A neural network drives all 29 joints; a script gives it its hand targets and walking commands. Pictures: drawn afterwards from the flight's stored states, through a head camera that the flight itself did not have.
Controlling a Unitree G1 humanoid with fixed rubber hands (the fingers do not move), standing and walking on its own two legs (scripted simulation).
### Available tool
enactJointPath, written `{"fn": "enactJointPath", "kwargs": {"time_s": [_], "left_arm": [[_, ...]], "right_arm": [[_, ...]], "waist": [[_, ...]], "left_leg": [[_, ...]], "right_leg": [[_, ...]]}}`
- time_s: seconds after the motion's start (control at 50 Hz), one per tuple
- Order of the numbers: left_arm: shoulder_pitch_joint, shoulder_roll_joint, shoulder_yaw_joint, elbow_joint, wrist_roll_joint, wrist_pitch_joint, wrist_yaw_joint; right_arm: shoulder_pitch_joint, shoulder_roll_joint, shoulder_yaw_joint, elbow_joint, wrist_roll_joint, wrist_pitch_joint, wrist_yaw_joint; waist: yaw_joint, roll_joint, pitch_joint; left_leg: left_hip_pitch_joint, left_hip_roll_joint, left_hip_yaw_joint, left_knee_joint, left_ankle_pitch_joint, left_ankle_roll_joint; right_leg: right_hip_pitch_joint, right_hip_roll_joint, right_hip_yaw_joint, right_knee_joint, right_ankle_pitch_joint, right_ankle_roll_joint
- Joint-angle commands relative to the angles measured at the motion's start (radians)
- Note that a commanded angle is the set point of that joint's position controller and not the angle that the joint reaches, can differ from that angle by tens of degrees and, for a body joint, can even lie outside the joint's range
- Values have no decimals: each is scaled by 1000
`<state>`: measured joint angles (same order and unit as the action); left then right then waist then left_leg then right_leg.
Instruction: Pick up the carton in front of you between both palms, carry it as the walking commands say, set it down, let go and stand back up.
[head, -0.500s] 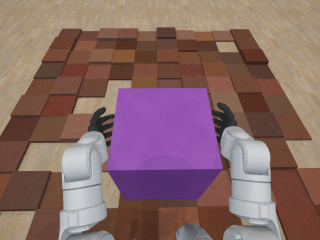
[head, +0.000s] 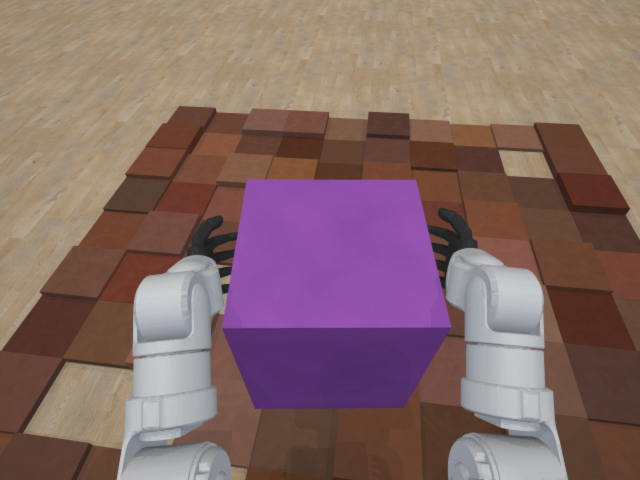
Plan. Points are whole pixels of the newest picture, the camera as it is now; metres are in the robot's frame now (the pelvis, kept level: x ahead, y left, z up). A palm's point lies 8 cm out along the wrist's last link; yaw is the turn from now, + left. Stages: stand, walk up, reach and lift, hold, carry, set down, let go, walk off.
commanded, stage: carry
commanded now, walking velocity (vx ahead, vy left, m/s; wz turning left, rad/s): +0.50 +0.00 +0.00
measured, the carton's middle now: (330, 301) +0.33 +0.00 +0.04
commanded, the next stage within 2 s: none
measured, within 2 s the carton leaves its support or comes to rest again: neither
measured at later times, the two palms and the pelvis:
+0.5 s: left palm (268, 113) +0.70 +0.10 +0.11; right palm (434, 115) +0.68 -0.20 +0.11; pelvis +0.34 -0.02 -0.02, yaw +0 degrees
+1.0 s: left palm (275, 21) +0.99 +0.10 +0.17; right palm (409, 15) +1.01 -0.20 +0.17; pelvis +0.66 -0.07 +0.03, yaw +0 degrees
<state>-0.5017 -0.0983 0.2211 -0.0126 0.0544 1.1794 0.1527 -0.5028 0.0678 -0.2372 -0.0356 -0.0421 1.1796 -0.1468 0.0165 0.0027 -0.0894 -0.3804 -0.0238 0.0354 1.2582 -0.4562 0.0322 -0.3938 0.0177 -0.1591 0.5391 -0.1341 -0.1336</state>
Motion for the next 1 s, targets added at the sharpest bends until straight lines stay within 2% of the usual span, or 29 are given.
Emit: {"fn": "enactJointPath", "kwargs": {"time_s": [0.0,0.06,0.14,0.22,0.26,0.28,0.3,0.32,0.34,0.36,0.38,0.4,0.42,0.48,0.5,0.54,0.58,0.6,0.64,0.66,0.68,0.7,0.72,0.74,0.78,0.8,0.84,0.92,0.98], "left_arm": [[-710,-925,-666,-183,-330,-73,-135],[-677,-925,-689,-215,-337,-102,-148],[-575,-855,-700,-207,-316,-112,-151],[-558,-787,-705,-241,-328,-107,-149],[-571,-758,-715,-277,-356,-100,-138],[-579,-745,-720,-305,-363,-96,-131],[-599,-729,-723,-324,-366,-87,-123],[-599,-714,-708,-330,-355,-78,-112],[-569,-687,-670,-319,-334,-60,-100],[-510,-675,-636,-344,-307,-50,-88],[-539,-645,-615,-331,-298,-36,-78],[-554,-620,-595,-351,-287,-31,-68],[-574,-613,-579,-390,-280,-29,-62],[-561,-625,-553,-384,-231,-16,-59],[-538,-635,-572,-374,-221,-11,-62],[-560,-647,-608,-359,-217,-2,-73],[-561,-672,-640,-338,-230,7,-83],[-561,-682,-654,-327,-241,10,-87],[-582,-692,-671,-302,-268,19,-93],[-576,-696,-673,-279,-279,24,-92],[-602,-680,-673,-266,-292,24,-89],[-623,-688,-677,-237,-310,29,-86],[-677,-709,-690,-241,-339,34,-88],[-732,-726,-700,-253,-360,35,-91],[-856,-812,-739,-263,-433,22,-109],[-888,-847,-742,-257,-458,15,-118],[-893,-876,-720,-236,-469,3,-126],[-786,-881,-660,-137,-416,3,-126],[-672,-855,-623,-22,-339,7,-123]], "right_arm": [[-600,980,671,-34,258,-52,107],[-574,1002,722,-65,259,-94,102],[-513,961,750,-89,251,-112,92],[-505,886,749,-149,236,-103,76],[-517,836,736,-198,235,-90,66],[-513,812,725,-231,243,-83,63],[-500,789,715,-255,249,-74,61],[-500,759,714,-266,261,-61,62],[-465,726,712,-252,266,-47,57],[-468,764,731,-275,294,-41,60],[-479,757,738,-247,316,-30,61],[-516,759,755,-292,366,-25,63],[-573,791,779,-359,412,-27,70],[-661,831,812,-409,461,-8,94],[-638,823,800,-385,450,-3,100],[-621,804,775,-341,414,6,111],[-591,797,744,-284,383,19,121],[-577,799,733,-259,371,24,124],[-547,778,702,-220,335,35,123],[-556,751,679,-205,311,42,117],[-581,733,656,-199,296,51,110],[-550,706,621,-159,266,59,101],[-547,693,589,-118,245,62,88],[-551,705,571,-94,231,63,80],[-595,729,526,-90,195,53,73],[-604,746,517,-78,179,49,72],[-635,783,532,-85,176,39,74],[-616,806,568,-52,182,33,80],[-538,810,566,23,172,33,96]], "waist": [[-12,-89,-332],[13,-114,-353],[34,-111,-320],[50,-141,-262],[17,-171,-298],[-47,-182,-347],[-134,-128,-400],[-163,33,-411],[-133,177,-501],[-146,201,-665],[-153,128,-597],[-139,83,-568],[-118,-39,-515],[-61,-28,-388],[-72,3,-360],[-78,81,-311],[-45,148,-297],[-15,151,-301],[48,80,-346],[90,33,-392],[117,-157,-411],[89,-237,-391],[73,-150,-372],[72,-87,-370],[55,-32,-361],[45,-40,-358],[54,-92,-340],[62,-155,-336],[23,-155,-312]], "left_leg": [[-324,93,-12,-52,122,-16],[-432,71,36,-70,186,-21],[-532,38,106,-132,231,-11],[-419,-30,190,-461,397,20],[-116,-124,283,-674,541,36],[73,-141,268,-756,581,37],[301,-85,221,-865,679,57],[556,98,43,-866,897,139],[862,360,-307,-656,1406,288],[951,438,-479,-687,1116,374],[915,377,-449,-698,840,345],[854,382,-428,-724,608,300],[728,343,-386,-777,520,266],[454,309,-290,-876,275,249],[419,296,-252,-908,243,237],[255,226,-86,-946,257,188],[191,194,-1,-921,308,136],[196,184,38,-855,363,106],[166,119,138,-609,585,37],[29,97,119,-442,557,18],[-154,5,108,-151,313,-14],[-322,-62,20,28,-55,-12],[-382,-14,-49,127,-84,10],[-392,29,-78,140,-60,19],[-391,80,-96,30,-13,25],[-358,87,-83,-40,18,21],[-345,84,-42,-184,42,14],[-193,43,26,-526,170,9],[-30,-8,110,-756,324,7]], "right_leg": [[444,-307,360,-237,264,0],[561,-257,247,-184,499,22],[632,-202,199,-138,768,38],[613,-115,112,-104,893,61],[517,-94,42,33,1073,64],[464,-105,28,180,1079,71],[373,-109,5,402,944,99],[99,-40,60,663,306,124],[-255,81,123,928,-423,138],[-401,42,240,1172,-469,144],[-510,12,278,1219,-475,96],[-561,-35,328,1158,-486,74],[-497,-54,287,1025,-444,76],[-432,-93,197,803,-392,78],[-408,-97,175,677,-390,88],[-207,-74,90,386,-300,96],[-35,-23,6,251,-112,93],[42,0,-31,181,-67,94],[269,57,-60,47,-30,76],[453,3,72,59,-82,25],[549,-205,467,-41,-126,-83],[577,-314,765,-164,-20,-187],[551,-348,804,-162,53,-200],[508,-332,719,-106,165,-178],[434,-318,589,-115,89,-132],[404,-299,526,-133,46,-102],[377,-284,459,-161,22,-100],[350,-247,289,-147,128,-60],[313,-205,167,-54,167,10]]}}
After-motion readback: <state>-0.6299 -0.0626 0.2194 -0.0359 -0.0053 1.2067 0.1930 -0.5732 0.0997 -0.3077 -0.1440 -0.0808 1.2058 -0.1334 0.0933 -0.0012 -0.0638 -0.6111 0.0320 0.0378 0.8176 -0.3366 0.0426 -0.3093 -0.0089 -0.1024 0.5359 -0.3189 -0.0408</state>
